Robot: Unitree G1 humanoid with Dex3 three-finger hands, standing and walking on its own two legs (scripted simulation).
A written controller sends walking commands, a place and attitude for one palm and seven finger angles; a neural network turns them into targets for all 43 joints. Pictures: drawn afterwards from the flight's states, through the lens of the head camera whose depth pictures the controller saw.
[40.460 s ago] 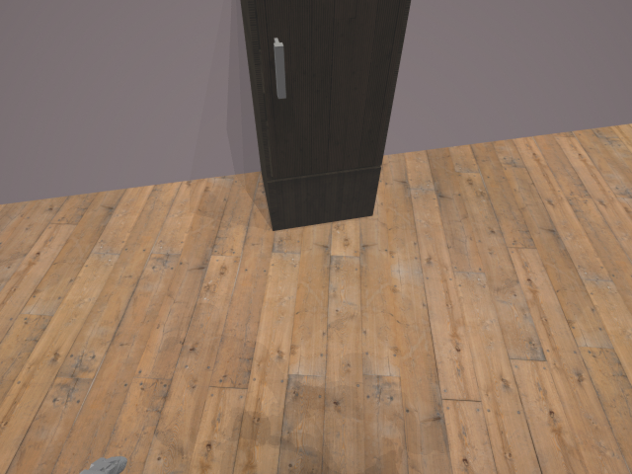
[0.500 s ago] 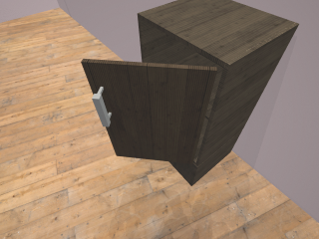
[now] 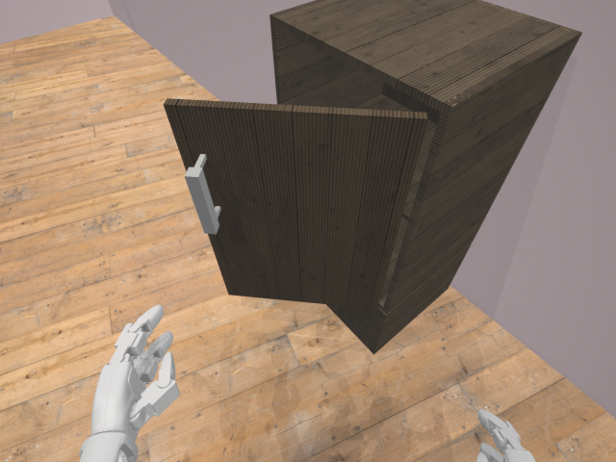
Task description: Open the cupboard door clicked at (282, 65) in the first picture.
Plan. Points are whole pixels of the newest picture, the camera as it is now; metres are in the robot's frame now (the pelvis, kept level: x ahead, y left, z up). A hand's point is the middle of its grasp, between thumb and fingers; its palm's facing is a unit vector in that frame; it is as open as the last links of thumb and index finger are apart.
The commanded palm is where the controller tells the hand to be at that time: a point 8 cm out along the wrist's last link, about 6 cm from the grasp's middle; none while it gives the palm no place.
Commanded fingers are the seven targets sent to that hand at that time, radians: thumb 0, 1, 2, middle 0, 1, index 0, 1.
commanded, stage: raise the hand with hooked fingers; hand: left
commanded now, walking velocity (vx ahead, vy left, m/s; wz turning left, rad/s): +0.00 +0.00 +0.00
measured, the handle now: (206, 194) +0.57 +0.21 -0.01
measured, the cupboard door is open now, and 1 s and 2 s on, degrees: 44 44 44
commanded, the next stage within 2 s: move the hooked fingers beside the handle in 1.88 s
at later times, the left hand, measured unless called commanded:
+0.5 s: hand (142, 403) +0.21 +0.23 -0.04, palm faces -0.10 -0.99 -0.03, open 10.4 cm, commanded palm +0.17 +0.28 -0.03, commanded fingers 0.00 0.04 0.53 -0.26 -0.86 -0.26 -0.86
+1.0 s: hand (108, 371) +0.24 +0.27 -0.02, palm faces -0.05 -1.00 -0.06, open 13.2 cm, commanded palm +0.22 +0.33 -0.01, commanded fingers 0.00 -0.50 0.30 -0.30 -1.20 -0.30 -1.20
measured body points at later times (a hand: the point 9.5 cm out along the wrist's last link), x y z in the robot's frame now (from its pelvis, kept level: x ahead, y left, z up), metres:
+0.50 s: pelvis -0.03 +0.03 -0.08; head +0.06 +0.04 +0.37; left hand +0.21 +0.28 -0.03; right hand +0.16 -0.18 -0.16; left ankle -0.04 +0.12 -0.72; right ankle +0.05 -0.10 -0.72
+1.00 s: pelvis -0.01 +0.04 -0.06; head +0.07 +0.06 +0.38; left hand +0.24 +0.33 -0.01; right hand +0.18 -0.21 -0.12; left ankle -0.04 +0.12 -0.72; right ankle +0.05 -0.10 -0.72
